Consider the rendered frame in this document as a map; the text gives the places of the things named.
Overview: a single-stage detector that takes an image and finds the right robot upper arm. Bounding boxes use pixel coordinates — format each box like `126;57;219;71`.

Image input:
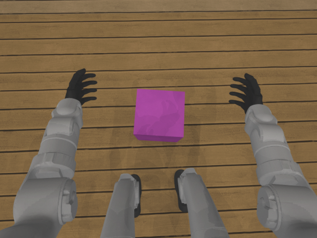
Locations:
257;184;317;238

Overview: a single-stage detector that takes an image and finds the right robot hand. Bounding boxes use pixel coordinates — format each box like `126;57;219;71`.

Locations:
229;73;263;114

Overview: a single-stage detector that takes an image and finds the left robot hand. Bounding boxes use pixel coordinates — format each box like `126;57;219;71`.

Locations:
65;68;97;105

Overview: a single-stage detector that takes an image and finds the robot right forearm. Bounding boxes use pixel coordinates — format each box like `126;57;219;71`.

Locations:
244;104;317;197

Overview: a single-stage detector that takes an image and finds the left robot upper arm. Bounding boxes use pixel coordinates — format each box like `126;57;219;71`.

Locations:
0;177;78;238

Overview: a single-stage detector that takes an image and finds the robot right thigh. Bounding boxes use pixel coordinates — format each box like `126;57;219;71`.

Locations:
178;173;230;238

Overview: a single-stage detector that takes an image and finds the carton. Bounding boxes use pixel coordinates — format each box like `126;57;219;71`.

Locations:
133;89;185;142

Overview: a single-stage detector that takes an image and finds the robot left forearm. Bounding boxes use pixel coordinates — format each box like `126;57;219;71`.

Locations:
13;98;83;222

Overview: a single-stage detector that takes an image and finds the right robot foot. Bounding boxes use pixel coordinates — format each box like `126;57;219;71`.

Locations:
174;170;188;212

